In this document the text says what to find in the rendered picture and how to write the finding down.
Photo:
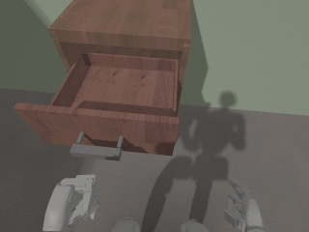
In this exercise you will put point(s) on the handle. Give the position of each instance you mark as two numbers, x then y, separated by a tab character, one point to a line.
96	152

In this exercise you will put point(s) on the drawer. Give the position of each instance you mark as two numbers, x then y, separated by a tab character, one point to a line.
107	96

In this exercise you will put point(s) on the right robot hand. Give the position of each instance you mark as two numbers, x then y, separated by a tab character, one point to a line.
247	215

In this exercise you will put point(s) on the right robot thigh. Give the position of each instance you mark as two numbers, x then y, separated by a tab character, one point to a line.
193	226

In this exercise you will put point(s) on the cabinet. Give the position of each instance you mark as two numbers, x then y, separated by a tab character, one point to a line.
140	28

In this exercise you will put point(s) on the left robot hand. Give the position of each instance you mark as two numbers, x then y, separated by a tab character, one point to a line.
82	193

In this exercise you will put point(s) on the robot thigh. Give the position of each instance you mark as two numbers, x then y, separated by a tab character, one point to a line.
126	225
193	226

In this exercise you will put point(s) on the left robot thigh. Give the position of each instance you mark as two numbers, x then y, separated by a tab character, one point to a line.
126	225

